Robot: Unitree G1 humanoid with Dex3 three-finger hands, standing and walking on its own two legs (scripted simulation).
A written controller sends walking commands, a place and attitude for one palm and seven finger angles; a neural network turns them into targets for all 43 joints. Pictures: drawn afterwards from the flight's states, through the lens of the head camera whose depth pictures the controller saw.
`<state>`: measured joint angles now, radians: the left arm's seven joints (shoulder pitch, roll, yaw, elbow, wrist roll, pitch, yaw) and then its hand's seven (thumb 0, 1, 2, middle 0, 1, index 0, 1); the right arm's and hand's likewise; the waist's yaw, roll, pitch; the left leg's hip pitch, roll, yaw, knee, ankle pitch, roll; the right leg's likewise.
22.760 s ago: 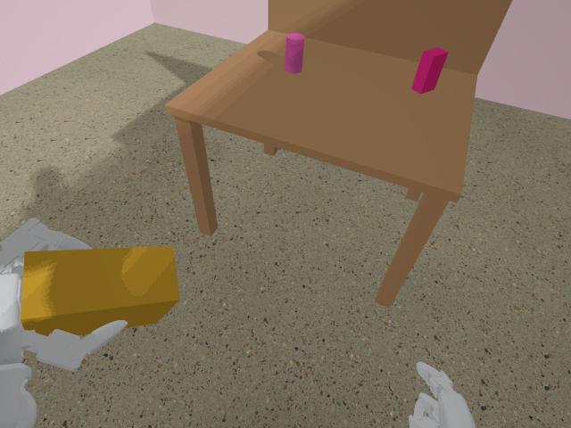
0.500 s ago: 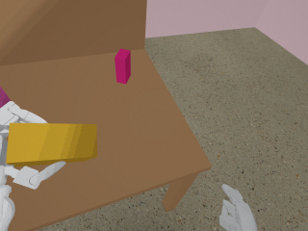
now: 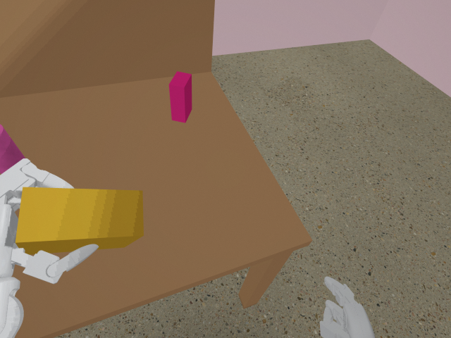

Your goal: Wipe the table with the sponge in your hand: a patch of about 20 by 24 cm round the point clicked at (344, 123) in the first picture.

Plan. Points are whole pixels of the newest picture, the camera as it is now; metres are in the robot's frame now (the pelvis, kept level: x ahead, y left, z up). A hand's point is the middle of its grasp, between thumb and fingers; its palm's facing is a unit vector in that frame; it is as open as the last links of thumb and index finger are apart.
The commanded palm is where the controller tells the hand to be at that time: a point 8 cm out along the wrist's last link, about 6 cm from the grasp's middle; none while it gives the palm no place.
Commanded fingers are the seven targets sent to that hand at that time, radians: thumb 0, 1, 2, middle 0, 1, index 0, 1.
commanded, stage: look again from close up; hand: left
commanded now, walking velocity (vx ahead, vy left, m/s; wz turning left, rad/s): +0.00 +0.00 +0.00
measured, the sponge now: (101, 222) +0.24 +0.20 +0.12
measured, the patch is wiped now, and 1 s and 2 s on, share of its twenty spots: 0.00 0.00 0.00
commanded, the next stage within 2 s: shuffle to correct the standing spot in 0.24 s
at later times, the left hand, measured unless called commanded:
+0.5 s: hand (50, 223) +0.22 +0.25 +0.15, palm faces +0.35 -0.87 -0.34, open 10.2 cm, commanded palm +0.16 +0.28 +0.17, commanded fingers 0.00 0.10 1.30 -1.20 -1.60 -1.20 -1.60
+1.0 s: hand (121, 225) +0.22 +0.17 +0.16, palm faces +0.30 -0.88 -0.37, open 10.2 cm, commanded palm +0.16 +0.21 +0.17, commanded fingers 0.00 0.10 1.30 -1.20 -1.60 -1.20 -1.60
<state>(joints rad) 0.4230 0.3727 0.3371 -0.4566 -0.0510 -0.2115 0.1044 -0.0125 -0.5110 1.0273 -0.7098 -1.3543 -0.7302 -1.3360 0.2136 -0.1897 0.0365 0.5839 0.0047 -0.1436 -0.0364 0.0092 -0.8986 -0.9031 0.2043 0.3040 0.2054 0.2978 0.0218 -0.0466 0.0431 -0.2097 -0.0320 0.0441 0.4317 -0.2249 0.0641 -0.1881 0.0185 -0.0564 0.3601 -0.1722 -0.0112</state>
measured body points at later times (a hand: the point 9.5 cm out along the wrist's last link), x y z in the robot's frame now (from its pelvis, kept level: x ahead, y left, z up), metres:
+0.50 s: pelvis -0.01 +0.00 +0.00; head +0.01 +0.04 +0.45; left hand +0.19 +0.30 +0.17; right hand +0.17 -0.22 -0.06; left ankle +0.00 +0.07 -0.74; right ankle +0.01 -0.11 -0.74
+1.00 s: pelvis +0.00 -0.07 -0.01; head +0.02 -0.05 +0.44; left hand +0.20 +0.21 +0.18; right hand +0.17 -0.31 -0.07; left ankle +0.00 +0.07 -0.74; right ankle +0.01 -0.11 -0.74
